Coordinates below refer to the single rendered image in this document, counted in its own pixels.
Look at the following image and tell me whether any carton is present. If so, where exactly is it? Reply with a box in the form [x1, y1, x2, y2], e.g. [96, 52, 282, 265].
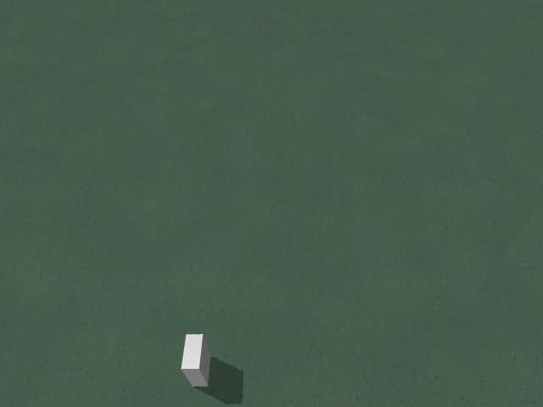
[182, 334, 210, 387]

